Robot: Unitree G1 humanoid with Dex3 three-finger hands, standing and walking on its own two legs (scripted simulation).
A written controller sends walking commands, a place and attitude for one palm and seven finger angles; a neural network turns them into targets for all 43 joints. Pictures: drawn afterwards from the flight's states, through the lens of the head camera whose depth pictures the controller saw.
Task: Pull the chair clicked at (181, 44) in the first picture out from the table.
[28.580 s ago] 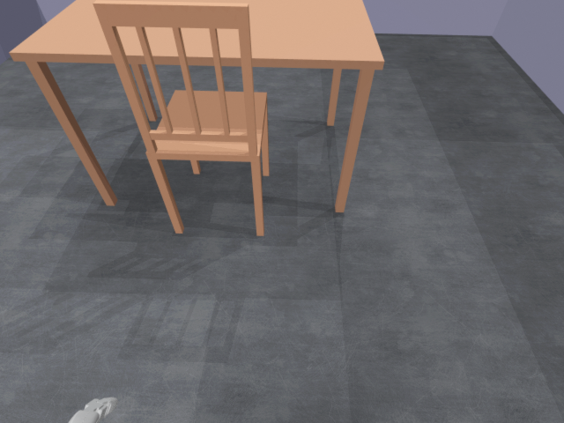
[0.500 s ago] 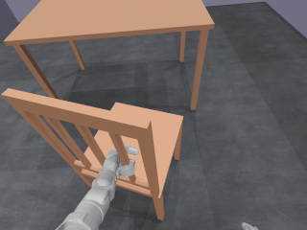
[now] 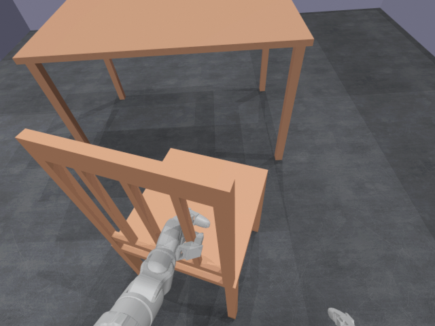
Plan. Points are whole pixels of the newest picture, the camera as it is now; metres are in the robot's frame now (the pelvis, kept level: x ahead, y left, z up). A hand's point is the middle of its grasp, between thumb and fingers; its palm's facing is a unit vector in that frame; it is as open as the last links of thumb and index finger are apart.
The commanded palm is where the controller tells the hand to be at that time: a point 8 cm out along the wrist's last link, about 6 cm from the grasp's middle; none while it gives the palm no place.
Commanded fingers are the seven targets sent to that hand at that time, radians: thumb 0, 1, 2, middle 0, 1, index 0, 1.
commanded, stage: open the thumb and straighten the fingers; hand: left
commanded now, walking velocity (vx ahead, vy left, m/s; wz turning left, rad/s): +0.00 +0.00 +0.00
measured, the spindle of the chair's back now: (149, 221) +0.34 +0.17 -0.05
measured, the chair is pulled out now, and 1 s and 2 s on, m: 0.63 0.63 0.63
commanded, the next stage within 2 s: draw the fingers out of the gap in 0.84 s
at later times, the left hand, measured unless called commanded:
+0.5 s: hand (192, 243) +0.29 +0.07 -0.05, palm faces -0.20 -0.96 -0.17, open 12.3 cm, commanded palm +0.27 +0.11 -0.03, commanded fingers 0.00 -0.55 0.20 -0.22 -0.65 -0.22 -0.65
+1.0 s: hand (188, 249) +0.28 +0.07 -0.05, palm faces -0.18 -0.97 -0.15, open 17.4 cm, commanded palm +0.25 +0.13 -0.03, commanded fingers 0.00 -0.55 0.20 0.00 0.00 0.00 0.00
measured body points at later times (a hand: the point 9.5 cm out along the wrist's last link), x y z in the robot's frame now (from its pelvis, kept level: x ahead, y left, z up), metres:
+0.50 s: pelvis -0.01 +0.00 -0.02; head +0.02 -0.03 +0.43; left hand +0.30 +0.12 -0.03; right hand +0.13 -0.25 -0.13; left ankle -0.07 +0.13 -0.74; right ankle +0.06 -0.12 -0.74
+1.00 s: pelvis +0.01 +0.00 -0.03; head +0.04 -0.03 +0.42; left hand +0.28 +0.13 -0.04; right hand +0.16 -0.24 -0.13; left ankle -0.07 +0.13 -0.74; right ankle +0.06 -0.12 -0.74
